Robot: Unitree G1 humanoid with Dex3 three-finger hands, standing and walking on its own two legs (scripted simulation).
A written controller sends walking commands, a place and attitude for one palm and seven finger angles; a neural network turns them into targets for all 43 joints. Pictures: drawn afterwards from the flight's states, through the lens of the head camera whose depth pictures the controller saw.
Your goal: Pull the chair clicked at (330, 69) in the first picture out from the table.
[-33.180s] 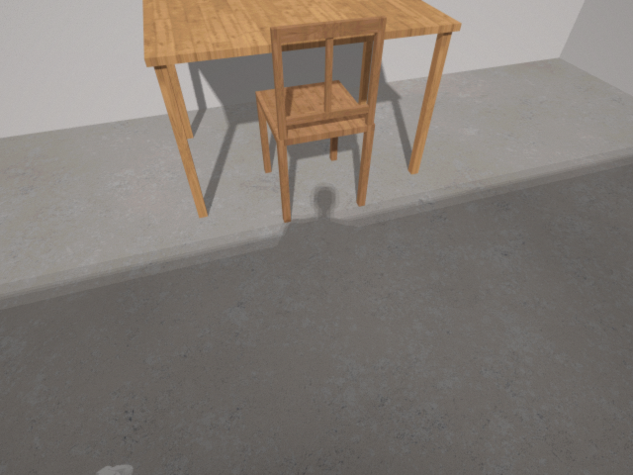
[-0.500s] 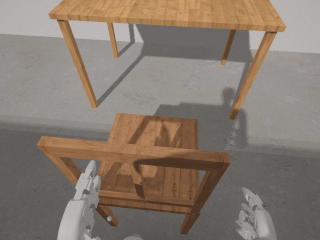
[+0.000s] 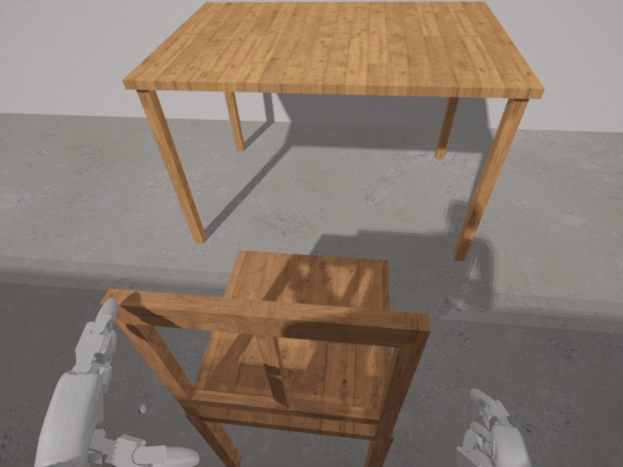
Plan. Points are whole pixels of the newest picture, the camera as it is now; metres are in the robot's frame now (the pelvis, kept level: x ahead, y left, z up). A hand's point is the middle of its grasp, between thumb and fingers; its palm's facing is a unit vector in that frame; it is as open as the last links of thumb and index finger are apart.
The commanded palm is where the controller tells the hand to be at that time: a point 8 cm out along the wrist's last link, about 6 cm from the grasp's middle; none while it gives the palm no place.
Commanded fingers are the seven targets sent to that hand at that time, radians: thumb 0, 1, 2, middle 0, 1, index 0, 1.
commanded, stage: draw the hand back to the body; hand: left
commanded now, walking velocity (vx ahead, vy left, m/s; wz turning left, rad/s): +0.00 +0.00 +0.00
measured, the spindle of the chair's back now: (275, 372) +0.28 +0.09 -0.08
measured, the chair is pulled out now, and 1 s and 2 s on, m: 0.68 0.68 0.68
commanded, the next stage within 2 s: step back with the hand held close in 0.88 s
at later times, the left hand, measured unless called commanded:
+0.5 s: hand (49, 308) +0.21 +0.26 +0.19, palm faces +0.45 -0.76 -0.47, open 9.4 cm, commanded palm +0.16 +0.30 +0.21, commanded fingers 0.00 0.90 0.90 -0.20 -0.30 -0.20 -0.30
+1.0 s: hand (40, 298) +0.22 +0.27 +0.20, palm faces +0.47 -0.75 -0.46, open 7.4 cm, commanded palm +0.16 +0.30 +0.21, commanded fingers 0.00 0.90 0.90 -0.20 -0.30 -0.20 -0.30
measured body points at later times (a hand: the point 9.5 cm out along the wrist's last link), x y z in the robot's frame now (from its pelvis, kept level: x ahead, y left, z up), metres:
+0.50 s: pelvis +0.02 +0.00 +0.03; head +0.01 -0.03 +0.48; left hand +0.18 +0.30 +0.22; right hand +0.21 -0.22 -0.06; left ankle -0.01 +0.12 -0.70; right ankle -0.01 -0.12 -0.70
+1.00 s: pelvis +0.02 +0.00 +0.04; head +0.01 -0.03 +0.48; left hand +0.19 +0.31 +0.22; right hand +0.21 -0.22 -0.06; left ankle -0.01 +0.12 -0.70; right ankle -0.01 -0.12 -0.70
